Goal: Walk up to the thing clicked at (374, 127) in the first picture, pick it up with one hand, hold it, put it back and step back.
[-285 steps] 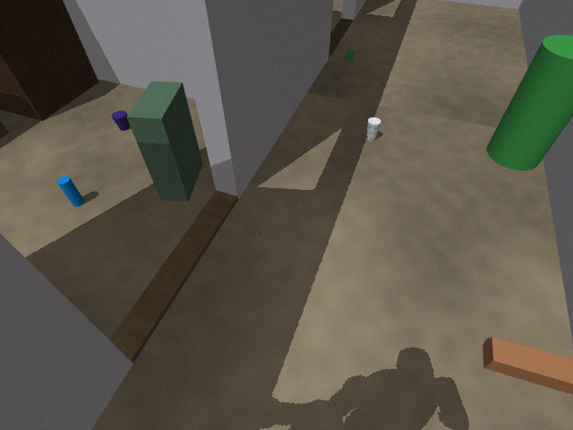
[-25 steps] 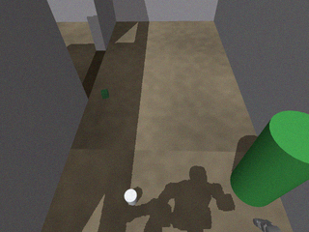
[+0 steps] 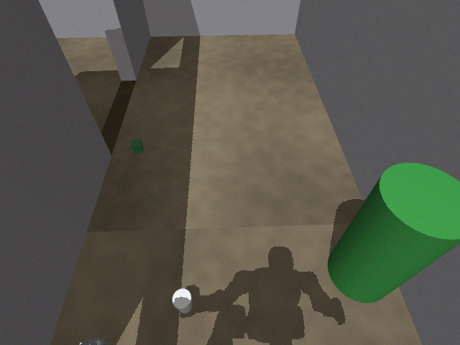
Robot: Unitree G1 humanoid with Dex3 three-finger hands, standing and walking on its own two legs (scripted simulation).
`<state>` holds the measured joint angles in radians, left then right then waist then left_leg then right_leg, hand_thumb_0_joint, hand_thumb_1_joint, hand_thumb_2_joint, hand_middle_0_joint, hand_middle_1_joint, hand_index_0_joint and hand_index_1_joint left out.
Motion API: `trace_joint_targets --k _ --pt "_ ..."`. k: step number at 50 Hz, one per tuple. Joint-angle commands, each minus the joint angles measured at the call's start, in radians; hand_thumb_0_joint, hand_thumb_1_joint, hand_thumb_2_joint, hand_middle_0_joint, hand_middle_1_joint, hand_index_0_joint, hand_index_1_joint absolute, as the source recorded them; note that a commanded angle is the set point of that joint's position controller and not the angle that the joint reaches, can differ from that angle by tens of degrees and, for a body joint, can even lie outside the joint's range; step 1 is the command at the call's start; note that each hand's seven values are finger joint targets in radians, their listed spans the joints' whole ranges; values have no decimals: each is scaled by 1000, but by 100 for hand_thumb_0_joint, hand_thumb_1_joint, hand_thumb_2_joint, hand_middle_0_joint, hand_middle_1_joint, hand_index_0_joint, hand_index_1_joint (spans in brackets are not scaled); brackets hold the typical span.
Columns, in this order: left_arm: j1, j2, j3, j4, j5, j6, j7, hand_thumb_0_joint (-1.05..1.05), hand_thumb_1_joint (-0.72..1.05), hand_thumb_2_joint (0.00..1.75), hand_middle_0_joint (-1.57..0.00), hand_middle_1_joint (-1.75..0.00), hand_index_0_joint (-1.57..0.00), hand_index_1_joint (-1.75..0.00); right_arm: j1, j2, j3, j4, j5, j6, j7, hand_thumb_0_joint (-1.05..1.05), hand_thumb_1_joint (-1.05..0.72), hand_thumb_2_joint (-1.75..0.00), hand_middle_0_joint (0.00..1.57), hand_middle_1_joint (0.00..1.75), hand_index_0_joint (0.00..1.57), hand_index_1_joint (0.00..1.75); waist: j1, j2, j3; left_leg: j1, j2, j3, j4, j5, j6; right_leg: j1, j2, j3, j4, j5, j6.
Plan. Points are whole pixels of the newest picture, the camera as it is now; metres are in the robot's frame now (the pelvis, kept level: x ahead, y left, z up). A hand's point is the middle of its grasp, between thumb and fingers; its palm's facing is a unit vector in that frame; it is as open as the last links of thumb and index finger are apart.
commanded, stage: walk up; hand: left
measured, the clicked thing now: (183, 302) +0.37 +0.21 -0.72
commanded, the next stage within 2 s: stand in 0.58 s
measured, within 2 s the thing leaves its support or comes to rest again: neither
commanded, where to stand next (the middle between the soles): +0.01 -0.01 m, yaw +0 degrees
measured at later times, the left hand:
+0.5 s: hand out of the picture +0.08 +0.26 -0.16, palm faces -0.01 -0.94 -0.33, open 7.3 cm
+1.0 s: hand out of the picture +0.08 +0.26 -0.15, palm faces -0.02 -0.94 -0.35, open 7.3 cm
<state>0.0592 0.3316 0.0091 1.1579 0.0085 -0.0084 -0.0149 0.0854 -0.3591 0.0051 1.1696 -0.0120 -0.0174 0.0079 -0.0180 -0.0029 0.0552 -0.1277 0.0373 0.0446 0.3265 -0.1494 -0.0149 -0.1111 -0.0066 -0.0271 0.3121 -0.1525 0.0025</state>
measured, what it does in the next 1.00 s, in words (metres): stands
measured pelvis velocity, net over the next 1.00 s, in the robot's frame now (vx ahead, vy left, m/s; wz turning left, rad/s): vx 0.01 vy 0.00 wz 0.01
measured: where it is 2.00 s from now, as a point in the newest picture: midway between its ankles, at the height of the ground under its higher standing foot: outside the picture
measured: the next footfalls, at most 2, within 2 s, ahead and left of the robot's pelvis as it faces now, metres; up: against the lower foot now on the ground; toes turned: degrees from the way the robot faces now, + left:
none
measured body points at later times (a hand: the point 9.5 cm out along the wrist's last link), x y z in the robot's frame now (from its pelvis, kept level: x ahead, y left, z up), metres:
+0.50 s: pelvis +0.00 +0.01 +0.00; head +0.01 +0.00 +0.45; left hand +0.08 +0.31 -0.13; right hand +0.08 -0.29 -0.13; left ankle +0.02 +0.13 -0.75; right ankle +0.01 -0.12 -0.75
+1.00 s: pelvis +0.01 +0.00 +0.00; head +0.01 +0.00 +0.45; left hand +0.08 +0.31 -0.13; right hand +0.09 -0.29 -0.13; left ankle +0.02 +0.13 -0.75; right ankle +0.01 -0.12 -0.75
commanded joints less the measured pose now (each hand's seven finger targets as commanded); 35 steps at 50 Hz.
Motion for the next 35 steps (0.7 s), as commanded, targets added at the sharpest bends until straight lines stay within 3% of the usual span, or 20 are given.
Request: trace_joint_targets --k 1,5,15,26,28,29,31,35 --pt "-30 220 42 -56 -4 -13 13 0 90 90 -20 -30 -20 -30 -66 -203 -36 -66 4 -28 -15 0 -90 -90 20 30 20 30 24 23 -88 3 104 -104 -74 28 27 9 -124 108 -53 59 -17" --pt "-52 216 42 -57 -2 -11 12 0 90 90 -20 -30 -20 -30 -47 -207 -39 -59 2 -28 -17 0 -90 -90 20 30 20 30 12 4 -85 -11 101 -106 -75 14 30 10 -120 107 -57 46 -19" --pt "-36 210 42 -52 -4 -9 11 0 90 90 -20 -30 -20 -30 -32 -204 -41 -61 2 -27 -16 0 -90 -90 20 30 20 30 12 -9 -69 -1 98 -111 -78 -4 32 -18 -114 110 -58 13 -16" --pt "-23 211 40 -56 -2 -11 12 0 90 90 -20 -30 -20 -30 -38 -198 -40 -65 2 -25 -15 0 -90 -90 20 30 20 30 16 -3 -79 17 100 -103 -74 22 31 -13 -122 112 -59 55 -15" --pt "-17 211 41 -52 0 -10 13 0 90 90 -20 -30 -20 -30 -42 -202 -43 -67 2 -25 -15 0 -90 -90 20 30 20 30 16 7 -80 18 106 -105 -77 33 32 -9 -120 106 -55 56 -14" --pt "-19 226 37 -64 3 -17 17 0 90 90 -20 -30 -20 -30 -52 -201 -42 -73 -3 -22 -16 0 -90 -90 20 30 20 30 15 23 -90 31 112 -103 -72 101 27 -3 -133 106 -48 92 -15" --pt "-10 220 35 -61 2 -21 19 0 90 90 -20 -30 -20 -30 -43 -201 -42 -69 -2 -21 -17 0 -90 -90 20 30 20 30 16 21 -100 44 114 -101 -61 140 27 9 -136 105 -49 119 -13" --pt "-5 223 33 -58 2 -20 21 0 90 90 -20 -30 -20 -30 -55 -198 -42 -72 2 -16 -16 0 -90 -90 20 30 20 30 15 5 -81 45 109 -103 -69 83 28 -16 -133 100 -63 67 -13"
